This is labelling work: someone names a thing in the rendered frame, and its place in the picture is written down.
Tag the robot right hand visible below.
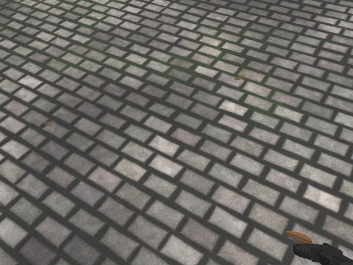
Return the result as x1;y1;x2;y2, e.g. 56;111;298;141
293;243;353;265

